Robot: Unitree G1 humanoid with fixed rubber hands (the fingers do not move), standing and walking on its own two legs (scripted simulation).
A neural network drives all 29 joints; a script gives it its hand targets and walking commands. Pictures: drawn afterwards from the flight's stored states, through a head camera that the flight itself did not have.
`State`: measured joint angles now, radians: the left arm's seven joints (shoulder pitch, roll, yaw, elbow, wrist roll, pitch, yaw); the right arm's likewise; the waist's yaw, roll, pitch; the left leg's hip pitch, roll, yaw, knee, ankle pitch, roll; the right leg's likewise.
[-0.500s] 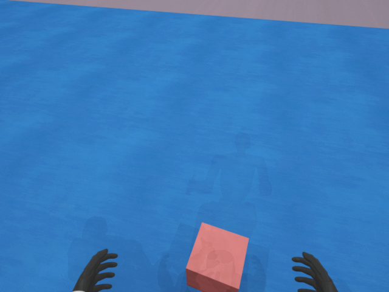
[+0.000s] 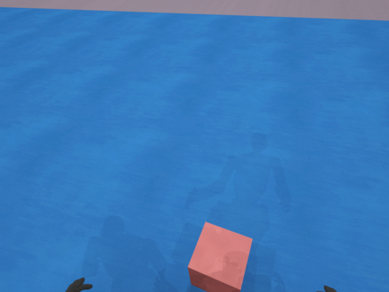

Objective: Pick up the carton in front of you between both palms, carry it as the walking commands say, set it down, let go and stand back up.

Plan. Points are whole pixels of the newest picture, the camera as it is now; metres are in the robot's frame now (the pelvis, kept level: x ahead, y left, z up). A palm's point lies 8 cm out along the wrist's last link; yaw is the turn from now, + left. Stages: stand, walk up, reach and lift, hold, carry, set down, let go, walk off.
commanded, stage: stand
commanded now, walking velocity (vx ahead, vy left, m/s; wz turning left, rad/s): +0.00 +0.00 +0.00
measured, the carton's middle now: (220, 262) +0.40 -0.06 -0.64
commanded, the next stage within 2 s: none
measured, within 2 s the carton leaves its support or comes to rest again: neither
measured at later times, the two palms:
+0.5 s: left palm out of the picture +0.09 +0.28 -0.09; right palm out of the picture +0.08 -0.28 -0.11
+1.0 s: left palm out of the picture +0.08 +0.30 -0.09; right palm out of the picture +0.05 -0.29 -0.10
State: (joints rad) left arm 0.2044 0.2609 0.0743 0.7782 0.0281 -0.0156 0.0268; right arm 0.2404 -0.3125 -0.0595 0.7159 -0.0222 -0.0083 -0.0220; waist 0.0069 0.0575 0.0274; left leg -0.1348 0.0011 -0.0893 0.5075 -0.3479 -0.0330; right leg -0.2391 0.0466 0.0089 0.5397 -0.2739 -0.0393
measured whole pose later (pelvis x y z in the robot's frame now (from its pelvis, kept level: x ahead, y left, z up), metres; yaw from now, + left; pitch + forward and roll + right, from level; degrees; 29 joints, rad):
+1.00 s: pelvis -0.03 +0.01 +0.01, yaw -1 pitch -3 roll +0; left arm 0.16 0.31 0.05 0.93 0.01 -0.01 0.02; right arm 0.22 -0.35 -0.03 0.88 -0.01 -0.02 -0.03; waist 0.00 0.03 0.05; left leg -0.09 0.00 -0.06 0.42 -0.27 -0.02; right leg -0.20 0.04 0.03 0.45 -0.19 -0.02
